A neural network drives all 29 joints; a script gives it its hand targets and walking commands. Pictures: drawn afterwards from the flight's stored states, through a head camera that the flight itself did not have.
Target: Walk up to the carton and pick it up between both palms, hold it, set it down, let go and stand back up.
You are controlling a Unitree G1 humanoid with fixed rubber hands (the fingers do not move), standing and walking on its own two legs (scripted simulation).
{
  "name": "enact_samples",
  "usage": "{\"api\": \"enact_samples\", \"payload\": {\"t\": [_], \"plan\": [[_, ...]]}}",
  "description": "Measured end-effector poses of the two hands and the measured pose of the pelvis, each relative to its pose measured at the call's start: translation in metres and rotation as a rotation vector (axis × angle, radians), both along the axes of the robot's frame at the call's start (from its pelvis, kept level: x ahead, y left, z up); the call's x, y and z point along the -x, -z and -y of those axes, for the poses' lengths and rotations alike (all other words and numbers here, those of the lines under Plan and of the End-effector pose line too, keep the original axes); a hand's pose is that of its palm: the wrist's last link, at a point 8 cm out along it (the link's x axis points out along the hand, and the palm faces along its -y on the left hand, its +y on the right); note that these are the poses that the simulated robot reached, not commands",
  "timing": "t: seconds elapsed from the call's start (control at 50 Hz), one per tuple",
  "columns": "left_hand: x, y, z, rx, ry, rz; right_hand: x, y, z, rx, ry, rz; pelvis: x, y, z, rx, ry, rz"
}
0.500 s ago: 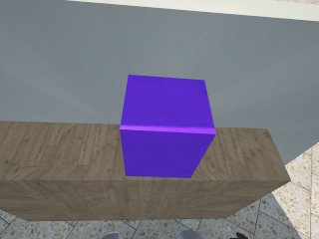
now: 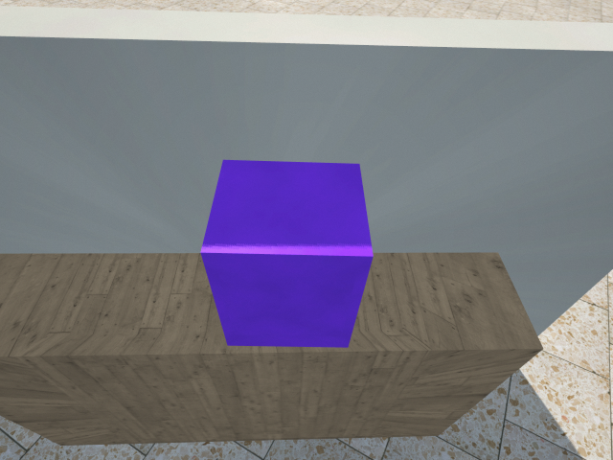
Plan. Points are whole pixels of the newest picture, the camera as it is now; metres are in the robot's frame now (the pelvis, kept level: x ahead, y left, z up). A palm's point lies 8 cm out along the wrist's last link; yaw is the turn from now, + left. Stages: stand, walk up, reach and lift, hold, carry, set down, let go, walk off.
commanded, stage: walk up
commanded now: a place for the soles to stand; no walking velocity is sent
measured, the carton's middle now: (289, 259) +0.43 +0.03 -0.01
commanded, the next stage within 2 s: none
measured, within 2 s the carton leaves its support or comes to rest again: neither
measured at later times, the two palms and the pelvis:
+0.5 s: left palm out of the picture +0.01 +0.26 -0.13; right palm out of the picture +0.01 -0.23 -0.13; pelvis +0.00 +0.01 +0.01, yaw +0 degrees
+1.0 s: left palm out of the picture +0.02 +0.31 -0.13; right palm out of the picture +0.02 -0.23 -0.12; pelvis -0.02 +0.04 +0.00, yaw -1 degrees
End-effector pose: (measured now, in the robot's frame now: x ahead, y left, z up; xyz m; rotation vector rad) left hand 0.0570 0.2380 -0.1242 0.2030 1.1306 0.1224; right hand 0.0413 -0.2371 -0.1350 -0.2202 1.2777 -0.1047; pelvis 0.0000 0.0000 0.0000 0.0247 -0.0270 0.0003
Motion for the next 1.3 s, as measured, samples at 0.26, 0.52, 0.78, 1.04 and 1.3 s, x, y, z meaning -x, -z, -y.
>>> {"api": "enact_samples", "payload": {"t": [0.26, 0.52, 0.78, 1.04, 1.3], "plan": [[0.035, 0.007, -0.015, 0.009, 0.002, -0.087, 0.003, -0.009, -0.014, -0.005, 0.016, 0.053, 0.003, -0.005, -0.015, 0.023, 0.005, 0.010], [0.050, 0.005, -0.020, -0.019, 0.002, -0.169, 0.031, -0.005, -0.003, 0.011, 0.027, -0.053, -0.001, -0.006, -0.013, 0.020, 0.002, 0.005], [0.029, 0.005, -0.013, -0.027, 0.016, -0.118, 0.024, -0.004, 0.008, 0.037, 0.007, -0.051, 0.000, -0.004, -0.012, 0.029, 0.002, 0.007], [0.036, 0.006, -0.077, -0.104, 0.027, -0.143, 0.021, -0.014, -0.016, 0.068, 0.042, 0.009, 0.016, -0.002, -0.045, 0.029, 0.035, 0.004], [0.035, 0.002, -0.057, -0.029, 0.084, -0.123, 0.033, -0.002, -0.053, -0.012, 0.062, 0.029, 0.018, -0.004, -0.059, 0.025, 0.082, 0.000]]}}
